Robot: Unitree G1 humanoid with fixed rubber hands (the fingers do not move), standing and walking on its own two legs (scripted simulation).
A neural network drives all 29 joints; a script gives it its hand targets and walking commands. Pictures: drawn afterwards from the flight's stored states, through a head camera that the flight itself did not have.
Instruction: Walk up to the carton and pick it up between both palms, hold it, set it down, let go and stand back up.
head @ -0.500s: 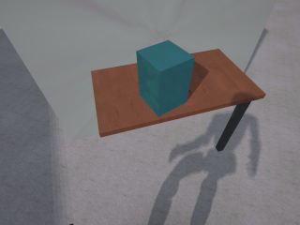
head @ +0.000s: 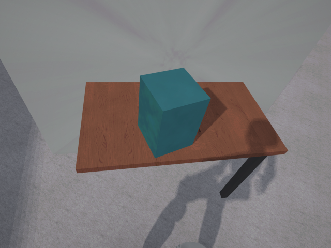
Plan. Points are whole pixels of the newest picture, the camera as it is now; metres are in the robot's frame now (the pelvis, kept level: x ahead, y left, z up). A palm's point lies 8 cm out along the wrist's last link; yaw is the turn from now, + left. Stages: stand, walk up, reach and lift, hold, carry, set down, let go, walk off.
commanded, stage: walk up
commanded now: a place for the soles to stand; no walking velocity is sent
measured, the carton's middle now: (169, 114) +0.57 +0.00 -0.04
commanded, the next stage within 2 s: none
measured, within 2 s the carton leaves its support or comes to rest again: neither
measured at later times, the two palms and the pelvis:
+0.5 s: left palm out of the picture +0.03 +0.22 -0.07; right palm out of the picture +0.17 -0.32 -0.10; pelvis +0.01 -0.08 +0.01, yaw +11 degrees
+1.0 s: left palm out of the picture +0.07 +0.22 -0.08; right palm out of the picture +0.15 -0.26 -0.10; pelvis +0.02 -0.04 +0.01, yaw +11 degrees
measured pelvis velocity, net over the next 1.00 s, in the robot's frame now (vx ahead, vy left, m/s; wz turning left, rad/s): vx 0.02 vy -0.04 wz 0.20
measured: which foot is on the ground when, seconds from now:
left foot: down 0.00-0.18, up 0.20-0.54, down 0.56-1.00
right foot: up 0.00-0.14, down 0.16-0.58, up 0.60-0.84, down 0.86-1.00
